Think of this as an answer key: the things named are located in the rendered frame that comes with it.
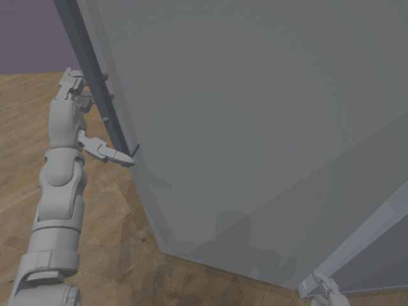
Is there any left robot forearm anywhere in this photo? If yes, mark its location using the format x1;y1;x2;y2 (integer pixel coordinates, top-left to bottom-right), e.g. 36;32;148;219
6;147;87;306

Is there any left robot upper arm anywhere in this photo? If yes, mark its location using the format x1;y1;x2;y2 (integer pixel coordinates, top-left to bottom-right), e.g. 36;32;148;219
10;284;81;306

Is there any handle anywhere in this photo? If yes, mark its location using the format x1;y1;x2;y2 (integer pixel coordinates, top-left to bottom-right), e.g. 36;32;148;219
53;0;140;168

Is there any fridge door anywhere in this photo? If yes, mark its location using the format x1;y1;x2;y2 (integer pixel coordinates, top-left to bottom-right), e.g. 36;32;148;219
76;0;408;290

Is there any right robot hand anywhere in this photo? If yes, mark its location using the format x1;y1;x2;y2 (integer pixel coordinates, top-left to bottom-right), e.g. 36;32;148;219
310;271;351;306

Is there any left robot hand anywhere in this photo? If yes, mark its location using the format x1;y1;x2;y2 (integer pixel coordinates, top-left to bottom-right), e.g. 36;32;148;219
48;68;135;166

